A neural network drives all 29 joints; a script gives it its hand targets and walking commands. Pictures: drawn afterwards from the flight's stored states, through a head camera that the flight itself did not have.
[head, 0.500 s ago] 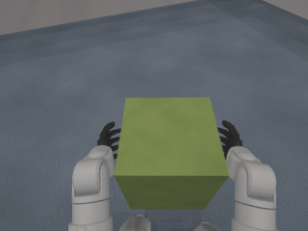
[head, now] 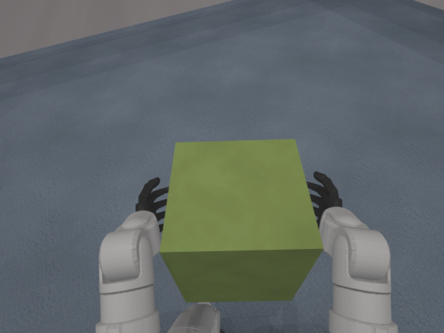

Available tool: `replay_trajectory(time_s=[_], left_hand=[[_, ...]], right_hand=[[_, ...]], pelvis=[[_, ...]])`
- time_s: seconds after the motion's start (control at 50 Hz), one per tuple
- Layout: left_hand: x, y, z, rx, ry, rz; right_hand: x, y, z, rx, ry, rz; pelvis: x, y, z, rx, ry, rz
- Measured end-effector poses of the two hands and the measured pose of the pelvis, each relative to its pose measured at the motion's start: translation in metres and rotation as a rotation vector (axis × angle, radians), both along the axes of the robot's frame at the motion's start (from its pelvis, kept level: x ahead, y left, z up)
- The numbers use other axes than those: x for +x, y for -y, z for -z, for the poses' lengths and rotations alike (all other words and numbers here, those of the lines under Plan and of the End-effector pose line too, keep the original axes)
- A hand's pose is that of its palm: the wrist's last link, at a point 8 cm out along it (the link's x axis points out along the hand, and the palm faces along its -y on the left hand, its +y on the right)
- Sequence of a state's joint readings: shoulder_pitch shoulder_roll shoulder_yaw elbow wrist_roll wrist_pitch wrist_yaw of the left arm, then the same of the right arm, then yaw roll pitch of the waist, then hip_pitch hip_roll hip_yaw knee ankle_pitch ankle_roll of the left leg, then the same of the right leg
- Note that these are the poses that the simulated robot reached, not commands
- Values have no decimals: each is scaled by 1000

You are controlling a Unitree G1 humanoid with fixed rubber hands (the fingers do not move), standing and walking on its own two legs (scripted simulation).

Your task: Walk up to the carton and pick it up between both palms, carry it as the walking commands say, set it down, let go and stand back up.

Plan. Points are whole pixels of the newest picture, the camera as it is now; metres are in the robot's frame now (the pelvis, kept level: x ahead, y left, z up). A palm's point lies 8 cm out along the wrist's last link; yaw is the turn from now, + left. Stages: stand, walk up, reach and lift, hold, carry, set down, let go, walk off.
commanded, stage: carry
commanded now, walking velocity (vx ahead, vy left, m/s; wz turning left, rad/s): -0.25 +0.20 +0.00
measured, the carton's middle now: (236, 226) +0.30 +0.00 +0.02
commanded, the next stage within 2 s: none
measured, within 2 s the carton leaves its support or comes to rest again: neither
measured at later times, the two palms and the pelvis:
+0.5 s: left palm out of the picture +0.02 +0.30 +0.04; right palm out of the picture +0.05 +0.01 +0.07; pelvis -0.23 +0.13 +0.00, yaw +3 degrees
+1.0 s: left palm out of the picture -0.12 +0.37 +0.09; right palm out of the picture -0.14 +0.07 +0.10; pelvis -0.41 +0.24 -0.02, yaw +1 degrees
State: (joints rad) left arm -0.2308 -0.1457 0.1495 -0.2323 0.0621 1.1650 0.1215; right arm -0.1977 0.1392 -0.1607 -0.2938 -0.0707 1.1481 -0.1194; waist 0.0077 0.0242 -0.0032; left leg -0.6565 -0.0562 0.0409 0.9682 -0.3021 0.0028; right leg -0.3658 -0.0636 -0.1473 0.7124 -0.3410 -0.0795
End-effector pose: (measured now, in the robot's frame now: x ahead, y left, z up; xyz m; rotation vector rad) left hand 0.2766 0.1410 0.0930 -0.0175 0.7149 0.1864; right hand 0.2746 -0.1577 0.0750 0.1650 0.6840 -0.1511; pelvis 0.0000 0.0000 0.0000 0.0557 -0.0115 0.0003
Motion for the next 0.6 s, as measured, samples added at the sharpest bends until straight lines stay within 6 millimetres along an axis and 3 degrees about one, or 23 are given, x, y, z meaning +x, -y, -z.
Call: replay_trajectory(time_s=[0.12, 0.22, 0.32, 0.38, 0.44, 0.5, 0.6], left_hand=[[-45, -11, -9, -11, 47, 43], [-88, -44, -9, -4, 56, 38], [-145, -96, 22, -47, -4, -3], [-193, -124, 49, -107, -95, -39], [-233, -145, 60, -126, -157, -63], [-257, -162, 53, -146, -128, -97], [-271, -182, 18, -140, 84, -116]], right_hand=[[-51, -11, -20, -5, 47, 49], [-93, -44, -19, -4, 56, 41], [-141, -96, 2, -57, -4, -9], [-176, -125, 11, -128, -93, -59], [-207, -147, 17, -153, -156, -93], [-225, -164, 8, -156, -127, -109], [-238, -184, -24, -99, 83, -79]], pelvis=[[-50, -21, -2, 2, 10, -18], [-94, -51, 3, -17, -11, -30], [-147, -88, 15, -28, -37, -40], [-178, -105, 9, -21, -16, -10], [-204, -119, 2, -75, -25, -29], [-231, -129, -2, -86, -35, -46], [-277, -147, 5, -64, -84, -13]])
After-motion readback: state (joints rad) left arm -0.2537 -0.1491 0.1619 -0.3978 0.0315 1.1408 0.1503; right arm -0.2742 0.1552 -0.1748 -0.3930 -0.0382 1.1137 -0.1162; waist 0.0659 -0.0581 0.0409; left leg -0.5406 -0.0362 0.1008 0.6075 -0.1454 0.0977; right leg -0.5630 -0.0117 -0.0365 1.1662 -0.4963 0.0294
